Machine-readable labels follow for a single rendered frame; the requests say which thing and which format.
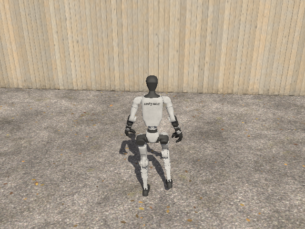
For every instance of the robot right forearm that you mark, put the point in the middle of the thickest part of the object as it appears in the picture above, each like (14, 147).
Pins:
(176, 126)

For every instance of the robot left upper arm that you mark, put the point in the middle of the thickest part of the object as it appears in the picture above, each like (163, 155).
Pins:
(137, 100)

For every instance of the robot left forearm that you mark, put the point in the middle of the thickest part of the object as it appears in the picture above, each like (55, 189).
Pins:
(129, 124)

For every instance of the robot right foot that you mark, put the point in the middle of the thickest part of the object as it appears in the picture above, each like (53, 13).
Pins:
(169, 184)

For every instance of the right robot hand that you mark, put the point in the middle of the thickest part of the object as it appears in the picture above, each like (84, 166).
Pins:
(178, 135)

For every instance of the robot right upper arm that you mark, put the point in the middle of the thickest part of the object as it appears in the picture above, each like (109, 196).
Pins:
(169, 107)

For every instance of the robot torso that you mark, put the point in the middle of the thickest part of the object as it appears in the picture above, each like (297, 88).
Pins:
(152, 113)

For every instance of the left robot hand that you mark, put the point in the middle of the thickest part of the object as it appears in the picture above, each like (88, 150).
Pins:
(127, 134)

